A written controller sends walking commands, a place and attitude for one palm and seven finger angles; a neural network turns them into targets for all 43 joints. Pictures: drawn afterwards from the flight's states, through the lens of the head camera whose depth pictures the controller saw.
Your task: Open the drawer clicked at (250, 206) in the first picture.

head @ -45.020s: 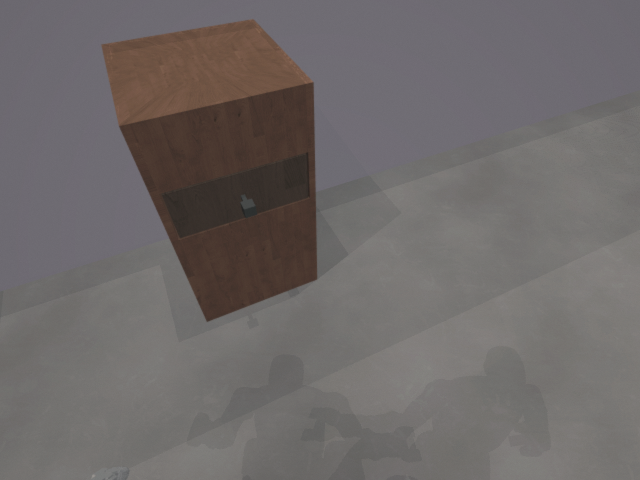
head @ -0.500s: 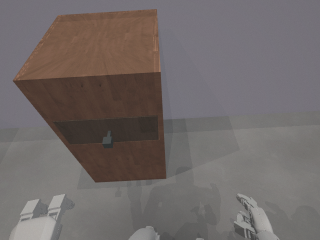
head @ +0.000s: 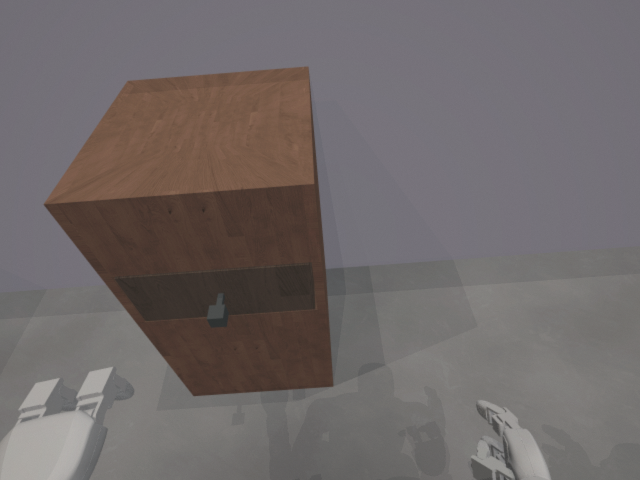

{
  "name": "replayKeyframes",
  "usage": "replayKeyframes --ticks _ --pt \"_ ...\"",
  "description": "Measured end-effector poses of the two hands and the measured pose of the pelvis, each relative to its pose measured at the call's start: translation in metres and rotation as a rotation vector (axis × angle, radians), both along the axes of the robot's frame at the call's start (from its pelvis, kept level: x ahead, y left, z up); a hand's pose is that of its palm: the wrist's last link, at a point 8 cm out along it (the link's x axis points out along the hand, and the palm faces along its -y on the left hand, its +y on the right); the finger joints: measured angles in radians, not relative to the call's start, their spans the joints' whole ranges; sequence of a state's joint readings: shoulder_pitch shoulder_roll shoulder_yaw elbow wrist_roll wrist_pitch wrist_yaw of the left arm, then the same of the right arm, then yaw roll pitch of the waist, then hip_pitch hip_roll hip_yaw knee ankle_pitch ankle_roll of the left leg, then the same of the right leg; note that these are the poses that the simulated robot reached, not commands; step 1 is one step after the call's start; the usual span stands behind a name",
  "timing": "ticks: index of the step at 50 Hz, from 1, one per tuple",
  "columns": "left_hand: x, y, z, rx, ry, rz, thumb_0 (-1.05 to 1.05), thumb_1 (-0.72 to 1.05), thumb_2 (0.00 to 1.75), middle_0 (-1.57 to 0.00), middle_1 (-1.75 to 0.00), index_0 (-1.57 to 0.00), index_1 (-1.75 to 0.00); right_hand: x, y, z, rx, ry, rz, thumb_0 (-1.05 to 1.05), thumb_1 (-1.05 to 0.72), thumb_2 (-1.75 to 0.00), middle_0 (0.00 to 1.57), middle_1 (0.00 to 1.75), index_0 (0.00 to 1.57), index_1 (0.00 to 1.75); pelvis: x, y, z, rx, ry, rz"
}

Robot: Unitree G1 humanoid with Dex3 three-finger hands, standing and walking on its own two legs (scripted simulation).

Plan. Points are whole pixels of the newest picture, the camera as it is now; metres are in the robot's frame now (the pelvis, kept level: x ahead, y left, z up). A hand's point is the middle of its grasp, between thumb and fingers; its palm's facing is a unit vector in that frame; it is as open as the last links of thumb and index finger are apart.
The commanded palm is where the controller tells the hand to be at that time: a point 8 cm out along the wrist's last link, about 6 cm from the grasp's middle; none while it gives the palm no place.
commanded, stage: draw the hand back to the body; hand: left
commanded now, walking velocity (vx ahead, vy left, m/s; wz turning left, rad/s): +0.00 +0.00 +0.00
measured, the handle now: (219, 308) +0.46 +0.29 -0.19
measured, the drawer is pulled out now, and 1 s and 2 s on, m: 0.00 0.00 0.00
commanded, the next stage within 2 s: step back with the hand held close in 1.12 s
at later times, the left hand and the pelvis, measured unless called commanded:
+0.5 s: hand (81, 369) +0.18 +0.24 +0.15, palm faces +0.34 -0.84 -0.42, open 12.3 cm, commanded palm +0.12 +0.28 +0.18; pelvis +0.02 +0.00 +0.05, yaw +1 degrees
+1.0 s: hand (48, 315) +0.19 +0.25 +0.22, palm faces +0.38 -0.84 -0.39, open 8.0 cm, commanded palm +0.14 +0.29 +0.23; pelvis +0.01 +0.01 +0.06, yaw +1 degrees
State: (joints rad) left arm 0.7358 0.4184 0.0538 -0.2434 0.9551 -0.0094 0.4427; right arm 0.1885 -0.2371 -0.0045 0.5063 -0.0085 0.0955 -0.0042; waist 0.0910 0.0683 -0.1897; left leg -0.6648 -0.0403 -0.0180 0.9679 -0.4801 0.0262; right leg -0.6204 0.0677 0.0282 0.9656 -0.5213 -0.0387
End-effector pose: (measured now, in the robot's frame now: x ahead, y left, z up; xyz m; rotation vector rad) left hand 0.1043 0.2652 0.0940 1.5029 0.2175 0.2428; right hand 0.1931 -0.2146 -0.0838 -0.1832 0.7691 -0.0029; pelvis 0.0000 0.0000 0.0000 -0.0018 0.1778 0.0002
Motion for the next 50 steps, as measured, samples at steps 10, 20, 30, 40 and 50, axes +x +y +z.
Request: replayKeyframes --ticks 10,20,30,40,50 --pt "0.011 0.013 0.027 -0.504 -0.137 0.201 -0.01 -0.48 0.31 -0.31 -1.2 -0.32 -1.19 0.006 -0.001 0.019 0.02 -0.061 -0.056 0.01 -0.91 -0.9 0.2 0.3 0.2 0.3 0.009 0.002 0.016 -0.007 -0.083 0.009" --pt "0.029 0.006 0.063 -1.028 -0.315 0.135 -0.01 -0.28 0.4 -0.3 -1.06 -0.3 -1.06 -0.005 0.007 0.052 -0.024 -0.123 -0.075 0.01 -0.91 -0.9 0.2 0.3 0.2 0.3 0.018 -0.001 0.043 -0.004 -0.167 0.032" --pt "0.038 0.015 0.099 -1.016 -0.379 0.039 -0.01 0.05 0.54 -0.27 -0.85 -0.27 -0.85 -0.001 0.006 0.065 -0.033 -0.138 -0.069 0.01 -0.91 -0.9 0.2 0.3 0.21 0.3 0.017 0.003 0.055 -0.008 -0.198 0.022" --pt "0.045 0.019 0.13 -0.989 -0.485 -0.05 0.0 0.39 0.68 -0.24 -0.63 -0.25 -0.63 0.004 0.01 0.072 -0.038 -0.147 -0.043 0.01 -0.91 -0.9 0.2 0.3 0.21 0.3 0.015 0.006 0.06 -0.008 -0.216 0.019" --pt "0.05 0.02 0.139 -0.988 -0.518 -0.088 0.0 0.72 0.83 -0.22 -0.41 -0.22 -0.41 0.0 0.013 0.072 -0.018 -0.131 -0.048 0.01 -0.91 -0.9 0.2 0.3 0.21 0.3 0.015 0.007 0.061 -0.008 -0.22 0.009"
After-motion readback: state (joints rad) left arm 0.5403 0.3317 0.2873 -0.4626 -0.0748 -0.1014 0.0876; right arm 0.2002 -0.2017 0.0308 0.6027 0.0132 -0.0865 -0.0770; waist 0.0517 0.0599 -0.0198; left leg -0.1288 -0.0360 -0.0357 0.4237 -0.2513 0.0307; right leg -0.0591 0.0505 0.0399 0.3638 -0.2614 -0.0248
